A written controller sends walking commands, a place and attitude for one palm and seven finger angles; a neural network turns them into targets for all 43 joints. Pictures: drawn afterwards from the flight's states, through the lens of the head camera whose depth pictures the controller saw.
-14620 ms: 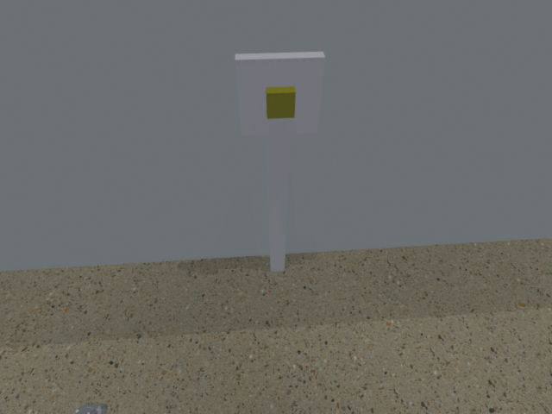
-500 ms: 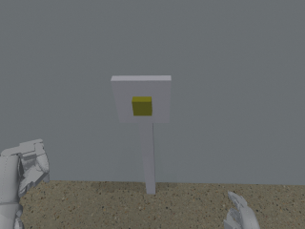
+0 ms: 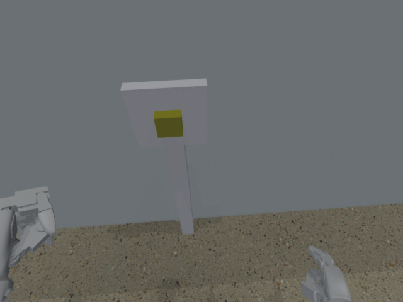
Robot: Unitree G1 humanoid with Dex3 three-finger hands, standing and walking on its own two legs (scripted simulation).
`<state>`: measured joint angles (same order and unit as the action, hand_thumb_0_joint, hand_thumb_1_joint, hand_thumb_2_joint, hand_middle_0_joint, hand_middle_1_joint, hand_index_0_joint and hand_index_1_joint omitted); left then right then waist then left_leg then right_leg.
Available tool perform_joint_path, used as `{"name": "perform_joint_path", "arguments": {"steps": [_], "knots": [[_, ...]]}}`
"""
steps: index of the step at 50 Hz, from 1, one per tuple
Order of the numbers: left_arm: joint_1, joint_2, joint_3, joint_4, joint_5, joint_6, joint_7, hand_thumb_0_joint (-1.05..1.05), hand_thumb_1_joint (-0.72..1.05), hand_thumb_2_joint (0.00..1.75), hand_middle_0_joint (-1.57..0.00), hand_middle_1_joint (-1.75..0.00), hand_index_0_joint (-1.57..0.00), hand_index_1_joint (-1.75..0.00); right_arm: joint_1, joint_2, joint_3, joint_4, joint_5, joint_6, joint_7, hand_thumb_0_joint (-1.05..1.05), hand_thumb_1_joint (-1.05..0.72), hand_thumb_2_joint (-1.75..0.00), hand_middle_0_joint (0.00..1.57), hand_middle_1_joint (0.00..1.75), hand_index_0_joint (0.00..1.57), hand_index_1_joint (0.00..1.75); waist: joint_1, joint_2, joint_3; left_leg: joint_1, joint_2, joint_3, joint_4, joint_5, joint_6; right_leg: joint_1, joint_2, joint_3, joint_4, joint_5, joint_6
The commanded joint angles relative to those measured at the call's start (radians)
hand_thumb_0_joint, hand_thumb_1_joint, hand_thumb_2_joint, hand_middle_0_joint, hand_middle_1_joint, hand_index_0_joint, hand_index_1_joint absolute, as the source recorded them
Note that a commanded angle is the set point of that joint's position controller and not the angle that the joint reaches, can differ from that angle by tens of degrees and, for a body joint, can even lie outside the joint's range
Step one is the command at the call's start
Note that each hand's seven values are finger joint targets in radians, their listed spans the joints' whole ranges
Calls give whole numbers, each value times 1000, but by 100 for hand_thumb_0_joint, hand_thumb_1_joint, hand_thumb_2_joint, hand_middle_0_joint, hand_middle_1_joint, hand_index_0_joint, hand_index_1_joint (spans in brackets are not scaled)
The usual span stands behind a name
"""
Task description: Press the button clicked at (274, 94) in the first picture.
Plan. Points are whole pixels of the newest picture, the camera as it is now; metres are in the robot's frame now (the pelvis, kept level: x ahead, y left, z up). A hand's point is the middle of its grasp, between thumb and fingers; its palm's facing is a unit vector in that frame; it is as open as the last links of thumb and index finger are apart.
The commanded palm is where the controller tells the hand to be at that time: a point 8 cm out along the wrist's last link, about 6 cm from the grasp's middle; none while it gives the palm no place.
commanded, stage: step back with the hand held close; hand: left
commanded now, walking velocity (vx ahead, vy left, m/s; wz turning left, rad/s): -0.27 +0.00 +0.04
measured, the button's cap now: (169, 123) +0.52 +0.12 +0.05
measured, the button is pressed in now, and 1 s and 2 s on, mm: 0 0 0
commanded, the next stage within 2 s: stop stepping back and stand still in 0.98 s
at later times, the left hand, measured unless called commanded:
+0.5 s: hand out of the picture +0.10 +0.25 +0.16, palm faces +0.41 -0.79 -0.47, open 3.1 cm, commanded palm +0.04 +0.29 +0.17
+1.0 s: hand out of the picture +0.04 +0.24 +0.16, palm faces +0.31 -0.85 -0.42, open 3.1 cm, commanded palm -0.02 +0.29 +0.17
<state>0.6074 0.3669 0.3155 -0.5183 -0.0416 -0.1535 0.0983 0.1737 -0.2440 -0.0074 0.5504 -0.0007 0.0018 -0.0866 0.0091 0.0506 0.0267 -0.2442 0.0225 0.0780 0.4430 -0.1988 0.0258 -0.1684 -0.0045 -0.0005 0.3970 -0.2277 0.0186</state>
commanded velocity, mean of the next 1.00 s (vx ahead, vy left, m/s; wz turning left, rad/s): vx -0.34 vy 0.00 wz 0.02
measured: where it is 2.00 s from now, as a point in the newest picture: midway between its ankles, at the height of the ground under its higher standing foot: outside the picture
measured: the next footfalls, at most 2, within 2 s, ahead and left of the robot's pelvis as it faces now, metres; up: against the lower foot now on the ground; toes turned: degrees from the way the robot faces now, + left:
right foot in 0.90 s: -0.20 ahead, -0.12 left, +0.00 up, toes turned +0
left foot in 1.02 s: -0.03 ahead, +0.09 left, +0.00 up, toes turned -2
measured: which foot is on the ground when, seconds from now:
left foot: down 0.00-0.88, up 0.90-1.00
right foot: down 0.00-0.64, up 0.66-0.88, down 0.90-1.00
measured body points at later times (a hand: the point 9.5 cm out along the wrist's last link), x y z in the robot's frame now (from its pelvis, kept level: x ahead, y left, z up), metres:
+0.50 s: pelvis -0.08 +0.01 -0.02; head -0.06 +0.01 +0.43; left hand +0.08 +0.29 +0.18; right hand +0.10 -0.22 -0.09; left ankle +0.02 +0.10 -0.74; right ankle -0.01 -0.13 -0.74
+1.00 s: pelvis -0.16 +0.02 -0.02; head -0.15 +0.04 +0.43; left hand +0.01 +0.29 +0.19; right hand +0.01 -0.21 -0.10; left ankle -0.06 +0.09 -0.74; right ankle -0.24 -0.12 -0.74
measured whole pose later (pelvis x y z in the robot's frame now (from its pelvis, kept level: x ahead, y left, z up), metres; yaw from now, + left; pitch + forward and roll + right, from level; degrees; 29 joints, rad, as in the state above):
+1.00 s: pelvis -0.16 +0.02 -0.02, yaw -2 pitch +2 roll -2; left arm 0.59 0.41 0.34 -0.63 -0.04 -0.26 0.13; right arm 0.18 -0.18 0.02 0.65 -0.02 -0.08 -0.07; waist 0.03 -0.01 -0.02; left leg -0.50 -0.01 0.02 0.64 -0.17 -0.02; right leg -0.16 0.03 0.03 0.51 -0.38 0.02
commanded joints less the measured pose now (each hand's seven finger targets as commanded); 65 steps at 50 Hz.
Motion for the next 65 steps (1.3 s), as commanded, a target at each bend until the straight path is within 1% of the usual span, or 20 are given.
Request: {"name": "perform_joint_path", "arguments": {"steps": [1,18,27,30,32,35,41,44,45,47,49,51,52,54,57,60,62,63,64,65], "knots": [[38,178,173,-226,-13,-72,38,0,90,90,-130,-150,-130,-150,-98,-88,-44,-177,3,-40,-5,0,-90,-90,20,30,20,30,10,-30,-203,94,64,-67,-2,363,12,13,-43,16,25,391,-6],[-2,152,180,-265,22,-143,67,0,90,90,-130,-150,-130,-150,-63,-107,-49,-182,1,-120,-10,0,-90,-90,20,30,20,30,-10,36,-67,-375,123,-180,-134,-406,56,54,5,47,146,-52,-8],[-66,167,151,-261,20,-147,99,0,90,90,-130,-150,-130,-150,-31,-77,-45,-107,-11,-126,-8,0,-90,-90,20,30,20,30,-32,-171,-82,8,-19,-88,252,-173,-19,-398,-176,157,-106,-212,-97],[-83,187,164,-303,19,-153,101,0,90,90,-130,-150,-130,-150,-53,-94,-41,-122,-5,-118,-18,0,-90,-90,20,30,20,30,-33,-8,-35,-82,59,-213,41,-305,7,-375,-74,69,14,-275,-45],[-49,180,202,-320,28,-164,97,0,90,90,-130,-150,-130,-150,-81,-114,-41,-143,-16,-138,-23,0,-90,-90,20,30,20,30,-19,264,-73,-476,274,-511,-366,-651,104,1,102,-10,484,-194,7],[-29,217,235,-333,17,-183,90,0,90,90,-130,-150,-130,-150,-70,-80,-65,-118,-23,-168,1,0,-90,-90,20,30,20,30,-5,105,-147,-308,291,-460,-294,-391,132,-117,97,66,744,-269,-14],[22,168,154,-300,-24,-173,70,0,90,90,-130,-150,-130,-150,-48,-67,-45,-66,-25,-180,35,0,-90,-90,20,30,20,30,-3,191,-163,-139,175,-245,-278,-254,-13,-1,88,-68,79,-293,-59],[-59,258,206,-324,-22,-196,73,0,90,90,-130,-150,-130,-150,-30,-48,-41,-27,-29,-141,28,0,-90,-90,20,30,20,30,-16,-129,-171,98,22,-99,286,-54,-73,-328,-280,305,-246,-34,-168],[-107,279,220,-330,-17,-200,83,0,90,90,-130,-150,-130,-150,-59,-38,-21,-38,-45,-151,19,0,-90,-90,20,30,20,30,-6,-132,-140,26,-6,-63,375,-133,-74,-297,-317,233,-184,276,-181],[-93,199,145,-258,-1,-156,55,0,90,90,-130,-150,-130,-150,-68,-55,-42,-54,-11,-149,8,0,-90,-90,20,30,20,30,-17,-313,-144,-71,-22,-99,391,-117,-50,-169,-233,113,-28,526,-145],[-93,224,172,-267,-6,-126,45,0,90,90,-130,-150,-130,-150,-108,-54,-17,-76,-6,-125,-14,0,-90,-90,20,30,20,30,-27,-147,-80,-29,-18,-77,65,219,-39,-130,-119,-1,125,552,-47],[-93,237,172,-328,-19,-144,30,0,90,90,-130,-150,-130,-150,-73,-91,-32,-91,-4,-141,-3,0,-90,-90,20,30,20,30,-4,127,-202,232,190,-275,-110,897,44,-190,57,1,366,-39,1],[-43,236,183,-285,-24,-153,29,0,90,90,-130,-150,-130,-150,-52,-84,-38,-86,-15,-160,16,0,-90,-90,20,30,20,30,8,158,-270,244,265,-363,-118,884,83,-220,84,56,489,-345,-12],[5,238,202,-355,-45,-160,32,0,90,90,-130,-150,-130,-150,-55,-91,-44,-88,-33,-185,28,0,-90,-90,20,30,20,30,14,157,-289,78,298,-431,-210,390,104,-162,82,102,609,-381,-11],[121,211,208,-379,-35,-127,55,0,90,90,-130,-150,-130,-150,-76,-84,-44,-119,-18,-172,39,0,-90,-90,20,30,20,30,1,156,-201,-130,198,-277,-351,-301,56,-40,85,-27,507,-278,-25],[140,215,219,-372,-23,-98,74,0,90,90,-130,-150,-130,-150,-71,-74,-38,-127,-24,-153,29,0,-90,-90,20,30,20,30,-3,264,-142,-309,115,-192,-397,-470,-22,158,132,-139,268,-321,-53],[144,223,205,-353,-11,-75,72,0,90,90,-130,-150,-130,-150,-59,-65,-44,-116,-20,-138,18,0,-90,-90,20,30,20,30,-1,82,-126,-261,-9,-48,-102,-369,-80,126,34,-65,-55,-322,-92],[132,247,221,-338,-7,-69,69,0,90,90,-130,-150,-130,-150,-44,-59,-55,-99,-15,-117,15,0,-90,-90,20,30,20,30,-15,-203,-114,-79,-75,-27,351,-231,-83,-228,-193,175,-253,-396,-147],[62,250,247,-369,-22,-68,77,0,90,90,-130,-150,-130,-150,-56,-78,-51,-89,-30,-101,14,0,-90,-90,20,30,20,30,-13,-244,-79,-98,-72,-113,633,-164,-66,-457,-382,419,-340,-496,-233],[-40,252,230,-357,-15,-70,71,0,90,90,-130,-150,-130,-150,-25,-80,-49,-47,-41,-89,19,0,-90,-90,20,30,20,30,-43,-228,-93,-183,-36,-119,761,-99,-70,-441,-384,309,-271,-471,-232]]}}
